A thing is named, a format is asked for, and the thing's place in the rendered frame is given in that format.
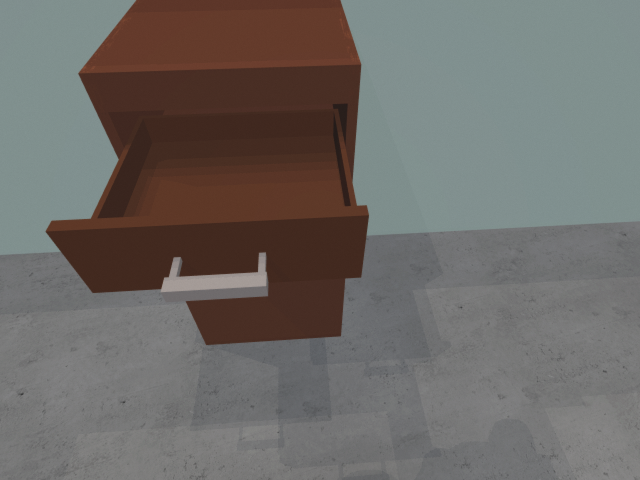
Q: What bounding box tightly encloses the drawer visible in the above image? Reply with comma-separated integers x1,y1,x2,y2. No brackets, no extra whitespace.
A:
45,109,369,293

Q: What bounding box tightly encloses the handle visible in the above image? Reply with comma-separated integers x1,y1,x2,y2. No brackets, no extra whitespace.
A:
161,252,268,302

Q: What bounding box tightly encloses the cabinet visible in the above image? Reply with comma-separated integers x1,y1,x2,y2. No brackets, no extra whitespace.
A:
78,0,361,345

